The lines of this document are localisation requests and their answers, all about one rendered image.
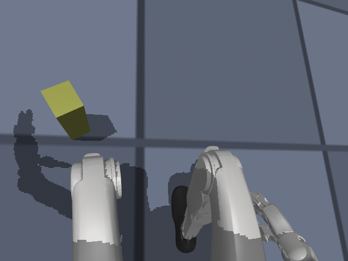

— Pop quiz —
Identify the right robot hand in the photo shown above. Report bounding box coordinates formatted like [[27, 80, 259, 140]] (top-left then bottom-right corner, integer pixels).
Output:
[[250, 191, 294, 243]]

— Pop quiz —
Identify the right robot arm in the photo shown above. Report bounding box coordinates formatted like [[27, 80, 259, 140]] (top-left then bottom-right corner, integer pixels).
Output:
[[277, 232, 318, 261]]

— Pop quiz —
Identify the carton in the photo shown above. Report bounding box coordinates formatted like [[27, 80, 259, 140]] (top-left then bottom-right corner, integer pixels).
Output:
[[41, 80, 90, 140]]

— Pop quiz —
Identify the right robot foot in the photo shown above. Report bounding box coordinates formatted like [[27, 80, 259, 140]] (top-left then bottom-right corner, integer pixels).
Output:
[[171, 186, 196, 253]]

